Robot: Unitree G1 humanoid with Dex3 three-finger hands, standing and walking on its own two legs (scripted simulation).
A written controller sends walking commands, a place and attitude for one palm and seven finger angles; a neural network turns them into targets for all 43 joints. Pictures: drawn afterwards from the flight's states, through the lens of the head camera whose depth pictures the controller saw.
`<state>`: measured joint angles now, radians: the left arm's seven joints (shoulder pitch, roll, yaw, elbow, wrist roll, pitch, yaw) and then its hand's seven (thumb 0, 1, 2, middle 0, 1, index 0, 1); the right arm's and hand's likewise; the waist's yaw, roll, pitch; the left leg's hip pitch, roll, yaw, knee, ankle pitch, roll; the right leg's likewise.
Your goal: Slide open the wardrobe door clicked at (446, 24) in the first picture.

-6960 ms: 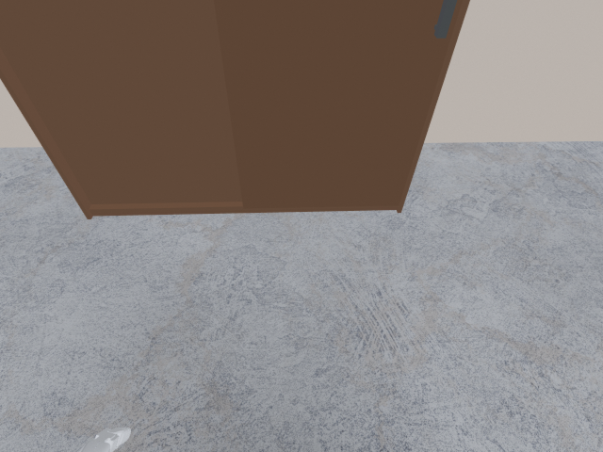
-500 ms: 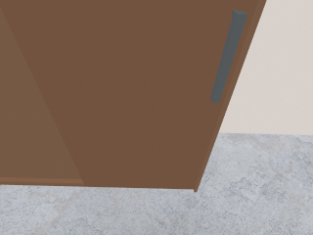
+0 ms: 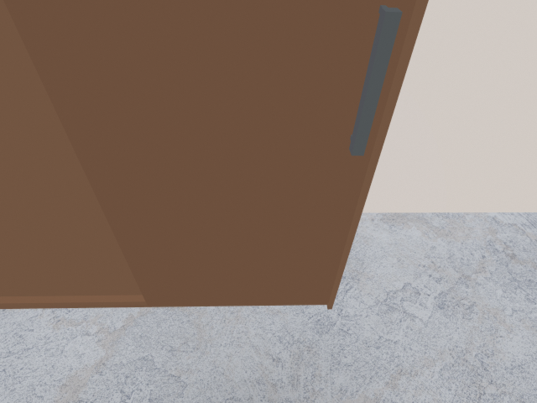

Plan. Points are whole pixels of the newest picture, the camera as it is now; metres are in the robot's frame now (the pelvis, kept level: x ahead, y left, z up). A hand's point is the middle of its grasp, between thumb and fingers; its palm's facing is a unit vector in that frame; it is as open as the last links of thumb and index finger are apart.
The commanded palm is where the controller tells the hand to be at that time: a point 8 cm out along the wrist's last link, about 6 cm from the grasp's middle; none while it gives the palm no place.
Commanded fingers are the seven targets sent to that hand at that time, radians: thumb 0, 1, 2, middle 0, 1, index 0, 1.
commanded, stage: come to a stop and stand still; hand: right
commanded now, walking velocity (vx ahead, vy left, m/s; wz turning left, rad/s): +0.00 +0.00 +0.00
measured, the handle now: (368, 87) +0.66 -0.16 +0.20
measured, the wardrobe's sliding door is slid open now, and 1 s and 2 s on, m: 0.00 0.00 0.00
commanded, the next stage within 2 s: look again from close up in 0.38 s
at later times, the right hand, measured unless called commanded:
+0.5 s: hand out of the picture -0.02 -0.18 -0.17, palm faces +0.06 +0.98 -0.19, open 7.4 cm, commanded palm none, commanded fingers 0.00 -0.90 -0.90 0.20 0.30 0.20 0.30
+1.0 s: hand out of the picture +0.07 -0.18 -0.16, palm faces +0.03 +0.98 -0.21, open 7.3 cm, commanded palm none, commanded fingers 0.00 -0.90 -0.90 0.20 0.30 0.20 0.30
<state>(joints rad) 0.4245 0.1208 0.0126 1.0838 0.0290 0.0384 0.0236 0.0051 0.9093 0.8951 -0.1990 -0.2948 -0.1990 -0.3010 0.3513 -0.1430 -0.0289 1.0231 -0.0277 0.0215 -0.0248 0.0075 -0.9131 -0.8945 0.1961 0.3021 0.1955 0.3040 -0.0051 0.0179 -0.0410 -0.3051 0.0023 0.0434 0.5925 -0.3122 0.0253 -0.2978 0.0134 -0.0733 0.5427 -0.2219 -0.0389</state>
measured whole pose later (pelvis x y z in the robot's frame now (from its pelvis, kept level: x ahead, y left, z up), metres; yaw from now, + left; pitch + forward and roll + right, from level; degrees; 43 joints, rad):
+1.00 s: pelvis +0.06 -0.01 +0.01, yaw +0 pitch +1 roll +0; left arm 0.30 0.14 -0.01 1.11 0.02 -0.03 0.04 0.01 0.92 0.89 -0.20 -0.29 -0.20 -0.30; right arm 0.28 -0.15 0.00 1.10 -0.02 -0.02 -0.04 0.01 -0.93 -0.89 0.20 0.30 0.20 0.30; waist 0.00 -0.01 0.01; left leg -0.22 0.00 0.03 0.49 -0.28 0.02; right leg -0.15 0.02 -0.06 0.44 -0.31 -0.03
